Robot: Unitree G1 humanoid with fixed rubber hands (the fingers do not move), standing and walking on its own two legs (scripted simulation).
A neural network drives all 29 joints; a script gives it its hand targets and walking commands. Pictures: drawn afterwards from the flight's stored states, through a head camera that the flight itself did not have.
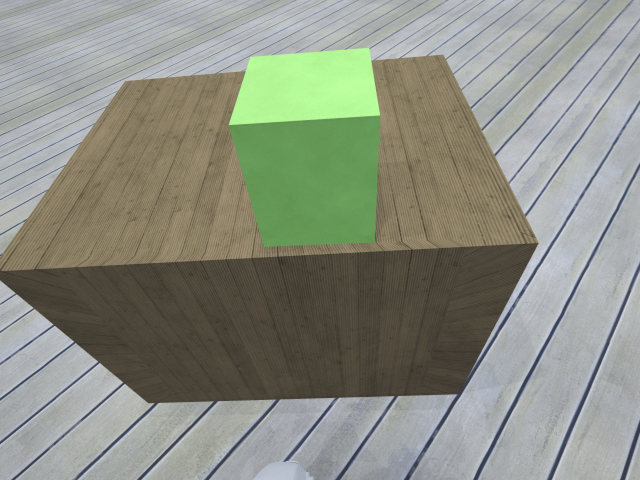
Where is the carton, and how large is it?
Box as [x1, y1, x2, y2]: [229, 48, 379, 246]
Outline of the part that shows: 368,48 250,57 230,119 229,127 264,246 374,241 379,112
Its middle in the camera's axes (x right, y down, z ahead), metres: -0.01 -0.15 +0.66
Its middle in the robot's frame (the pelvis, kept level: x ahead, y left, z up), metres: +0.61 +0.04 +0.08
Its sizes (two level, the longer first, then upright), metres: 0.210 0.200 0.250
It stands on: a pedestal, 0.71 m high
